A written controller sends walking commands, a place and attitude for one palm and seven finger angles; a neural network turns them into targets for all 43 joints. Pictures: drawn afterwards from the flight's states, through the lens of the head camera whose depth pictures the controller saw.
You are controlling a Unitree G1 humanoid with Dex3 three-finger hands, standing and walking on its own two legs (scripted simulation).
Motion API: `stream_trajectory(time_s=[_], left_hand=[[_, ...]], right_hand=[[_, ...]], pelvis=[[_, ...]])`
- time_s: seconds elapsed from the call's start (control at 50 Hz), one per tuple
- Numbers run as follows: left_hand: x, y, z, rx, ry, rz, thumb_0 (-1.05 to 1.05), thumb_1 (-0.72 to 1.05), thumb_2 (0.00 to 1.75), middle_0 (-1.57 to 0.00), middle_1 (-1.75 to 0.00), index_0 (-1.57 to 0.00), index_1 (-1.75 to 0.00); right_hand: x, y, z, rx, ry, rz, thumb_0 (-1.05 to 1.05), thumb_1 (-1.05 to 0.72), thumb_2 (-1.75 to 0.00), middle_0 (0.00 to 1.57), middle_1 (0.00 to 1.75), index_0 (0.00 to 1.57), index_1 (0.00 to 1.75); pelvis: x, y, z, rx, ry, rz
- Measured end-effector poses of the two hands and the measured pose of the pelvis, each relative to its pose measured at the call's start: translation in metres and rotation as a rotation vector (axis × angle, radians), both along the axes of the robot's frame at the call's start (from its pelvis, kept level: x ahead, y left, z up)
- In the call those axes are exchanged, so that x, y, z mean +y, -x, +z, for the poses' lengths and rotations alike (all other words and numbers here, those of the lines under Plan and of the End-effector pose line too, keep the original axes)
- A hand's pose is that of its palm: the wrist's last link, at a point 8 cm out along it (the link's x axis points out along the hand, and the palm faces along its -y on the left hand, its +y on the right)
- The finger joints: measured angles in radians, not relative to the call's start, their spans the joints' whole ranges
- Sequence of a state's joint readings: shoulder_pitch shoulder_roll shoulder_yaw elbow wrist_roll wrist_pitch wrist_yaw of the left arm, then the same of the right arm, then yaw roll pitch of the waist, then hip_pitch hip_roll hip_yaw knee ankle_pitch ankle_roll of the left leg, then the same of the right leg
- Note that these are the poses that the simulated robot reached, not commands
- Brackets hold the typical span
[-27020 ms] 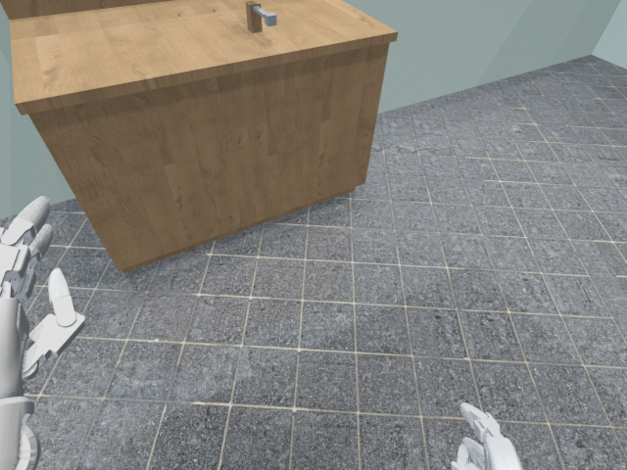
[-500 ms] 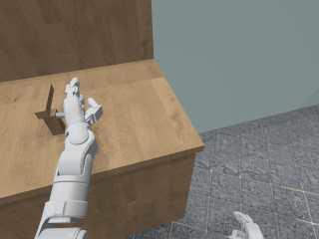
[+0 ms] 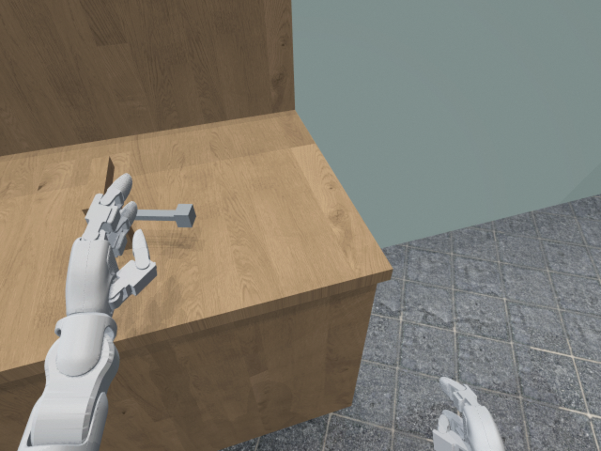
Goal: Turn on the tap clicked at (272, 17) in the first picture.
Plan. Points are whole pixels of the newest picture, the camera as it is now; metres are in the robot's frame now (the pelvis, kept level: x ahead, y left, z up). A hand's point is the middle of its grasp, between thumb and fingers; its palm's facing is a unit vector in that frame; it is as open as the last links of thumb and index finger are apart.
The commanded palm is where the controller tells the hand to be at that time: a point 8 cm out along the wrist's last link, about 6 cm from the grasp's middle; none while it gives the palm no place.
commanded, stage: draw the hand back beside the body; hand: left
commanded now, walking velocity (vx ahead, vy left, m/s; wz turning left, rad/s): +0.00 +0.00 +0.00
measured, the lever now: (185, 215) +0.45 +0.24 +0.07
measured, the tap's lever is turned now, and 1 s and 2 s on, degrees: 71 71 71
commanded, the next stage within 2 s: step back with the hand held close in 0.80 s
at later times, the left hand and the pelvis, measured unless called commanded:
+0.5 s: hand (90, 314) +0.21 +0.24 +0.15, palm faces +0.38 -0.87 -0.32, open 7.4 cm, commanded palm +0.16 +0.28 +0.17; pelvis +0.00 +0.00 +0.00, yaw +1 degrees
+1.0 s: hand (78, 313) +0.20 +0.25 +0.16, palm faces +0.41 -0.84 -0.35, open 7.4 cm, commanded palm +0.15 +0.28 +0.17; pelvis +0.00 +0.00 +0.00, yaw +1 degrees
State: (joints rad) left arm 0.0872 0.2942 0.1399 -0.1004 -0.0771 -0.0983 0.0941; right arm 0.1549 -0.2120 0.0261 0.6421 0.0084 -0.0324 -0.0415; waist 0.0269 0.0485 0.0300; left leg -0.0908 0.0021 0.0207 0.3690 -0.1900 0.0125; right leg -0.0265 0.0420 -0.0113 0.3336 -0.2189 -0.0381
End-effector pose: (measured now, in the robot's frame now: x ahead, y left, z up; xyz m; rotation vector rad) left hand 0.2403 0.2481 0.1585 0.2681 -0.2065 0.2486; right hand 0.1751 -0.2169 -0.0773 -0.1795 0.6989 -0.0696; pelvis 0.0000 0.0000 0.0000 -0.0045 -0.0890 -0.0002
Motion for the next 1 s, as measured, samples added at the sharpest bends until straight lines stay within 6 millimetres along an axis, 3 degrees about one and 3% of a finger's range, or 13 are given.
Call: stream_trajectory(time_s=[0.28,0.6,0.94,1.0], left_hand=[[0.025,0.047,0.003,-0.004,-0.042,0.092,0.02,0.89,0.90,-0.20,-0.26,-0.20,-0.27],[0.036,0.085,0.010,0.007,-0.112,0.153,0.02,0.89,0.90,-0.21,-0.29,-0.21,-0.30],[0.032,0.081,0.010,-0.003,-0.106,0.151,0.02,0.89,0.90,-0.21,-0.30,-0.21,-0.30],[0.036,0.080,0.019,-0.032,-0.145,0.150,0.02,0.89,0.90,-0.21,-0.30,-0.21,-0.30]], right_hand=[[0.006,0.002,-0.005,0.018,0.008,0.036,0.01,-0.90,-0.90,0.21,0.30,0.20,0.30],[0.001,-0.007,0.000,-0.030,0.017,0.035,0.01,-0.90,-0.90,0.20,0.30,0.20,0.30],[0.004,-0.010,-0.001,-0.043,0.004,0.046,0.01,-0.90,-0.90,0.20,0.30,0.20,0.30],[0.003,-0.008,-0.002,-0.032,0.012,0.041,0.01,-0.90,-0.90,0.20,0.30,0.20,0.30]], pelvis=[[0.003,0.001,0.000,-0.006,0.005,0.012],[0.003,-0.003,-0.002,-0.001,0.008,0.018],[0.000,-0.003,-0.003,0.000,0.006,0.023],[-0.001,-0.001,-0.004,0.018,0.014,0.021]])
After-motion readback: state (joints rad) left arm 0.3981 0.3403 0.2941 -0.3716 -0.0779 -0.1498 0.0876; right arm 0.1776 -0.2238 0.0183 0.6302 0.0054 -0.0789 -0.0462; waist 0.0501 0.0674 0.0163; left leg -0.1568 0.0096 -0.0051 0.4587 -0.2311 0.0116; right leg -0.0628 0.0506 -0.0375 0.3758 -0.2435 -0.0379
